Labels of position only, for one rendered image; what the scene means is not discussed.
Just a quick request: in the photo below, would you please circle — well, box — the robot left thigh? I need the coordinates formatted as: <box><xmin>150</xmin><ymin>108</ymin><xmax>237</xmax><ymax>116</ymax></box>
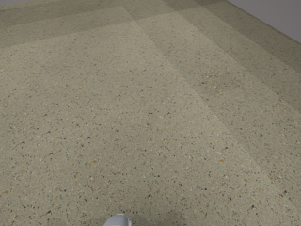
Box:
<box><xmin>103</xmin><ymin>215</ymin><xmax>132</xmax><ymax>226</ymax></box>

